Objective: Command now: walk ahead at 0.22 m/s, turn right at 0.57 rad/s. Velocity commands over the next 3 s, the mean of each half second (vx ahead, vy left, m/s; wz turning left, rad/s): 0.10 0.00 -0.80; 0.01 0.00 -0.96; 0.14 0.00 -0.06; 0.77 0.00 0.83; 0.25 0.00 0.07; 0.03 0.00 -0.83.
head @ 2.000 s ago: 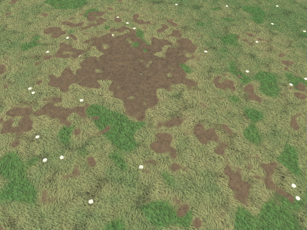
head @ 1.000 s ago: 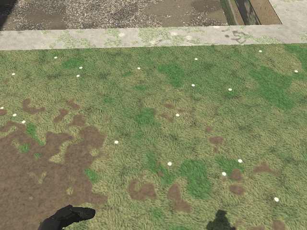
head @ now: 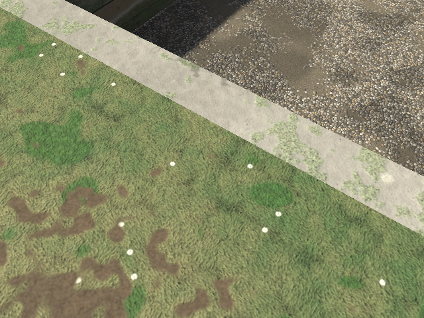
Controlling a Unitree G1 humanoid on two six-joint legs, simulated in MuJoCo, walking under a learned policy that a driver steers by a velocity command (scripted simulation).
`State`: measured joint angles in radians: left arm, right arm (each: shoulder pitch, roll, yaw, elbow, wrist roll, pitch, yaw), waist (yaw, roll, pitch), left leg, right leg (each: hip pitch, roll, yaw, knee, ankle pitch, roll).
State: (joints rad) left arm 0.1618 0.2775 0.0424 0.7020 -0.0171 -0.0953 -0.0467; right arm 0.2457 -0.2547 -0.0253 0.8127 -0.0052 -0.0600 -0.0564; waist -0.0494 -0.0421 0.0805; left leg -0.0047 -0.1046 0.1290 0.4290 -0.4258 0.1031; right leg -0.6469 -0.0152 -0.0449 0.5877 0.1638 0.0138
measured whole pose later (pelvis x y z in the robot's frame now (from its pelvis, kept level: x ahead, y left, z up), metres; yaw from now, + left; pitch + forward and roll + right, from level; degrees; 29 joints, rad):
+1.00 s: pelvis +0.20 +0.03 +0.01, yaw -56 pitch +2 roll +2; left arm 0.16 0.31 0.08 0.55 -0.02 0.09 -0.01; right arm 0.12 -0.30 -0.09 0.71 0.02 0.01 -0.01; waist -0.01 0.00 0.07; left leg -0.24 0.12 0.26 0.50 -0.26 -0.04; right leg -0.37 -0.08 -0.05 0.68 -0.30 0.03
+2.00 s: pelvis +0.51 -0.17 +0.00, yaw -28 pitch +4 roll -1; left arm -0.03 0.28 0.00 0.61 0.04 -0.04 -0.04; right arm 0.52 -0.30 -0.06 0.81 0.01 -0.04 0.00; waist -0.12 -0.02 0.04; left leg 0.13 -0.08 -0.23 0.28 -0.44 0.11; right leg -0.69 -0.02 0.02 0.60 -0.03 0.03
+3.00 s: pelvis +0.67 -0.26 +0.01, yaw -56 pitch +1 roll +3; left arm 0.26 0.28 0.05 0.59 -0.01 0.06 0.03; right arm 0.05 -0.31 -0.11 0.66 0.00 0.04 -0.07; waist 0.00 0.03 0.07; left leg -0.63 -0.03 -0.05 1.27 -0.37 -0.06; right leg -0.35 0.04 0.09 0.58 -0.25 -0.05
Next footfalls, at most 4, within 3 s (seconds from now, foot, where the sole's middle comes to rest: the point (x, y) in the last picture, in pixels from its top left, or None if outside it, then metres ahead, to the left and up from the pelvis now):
0.04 right None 0.25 -0.08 -0.76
0.52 left None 0.34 0.09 -0.76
1.02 right None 0.12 -0.08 -0.76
1.64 left None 0.41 -0.01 -0.76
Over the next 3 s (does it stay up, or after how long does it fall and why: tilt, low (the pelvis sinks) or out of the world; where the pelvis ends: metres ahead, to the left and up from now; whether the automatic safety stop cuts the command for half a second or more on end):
stays up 0.67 -0.26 0.01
